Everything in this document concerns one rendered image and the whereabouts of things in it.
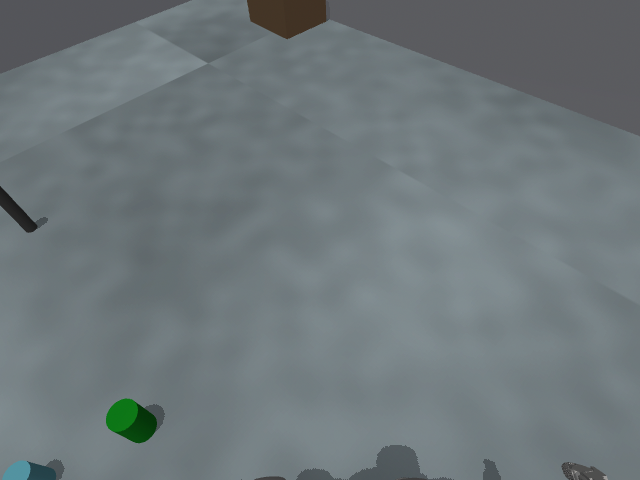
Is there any right robot hand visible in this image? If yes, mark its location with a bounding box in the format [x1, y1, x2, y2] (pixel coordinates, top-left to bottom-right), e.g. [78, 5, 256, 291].
[562, 462, 608, 480]

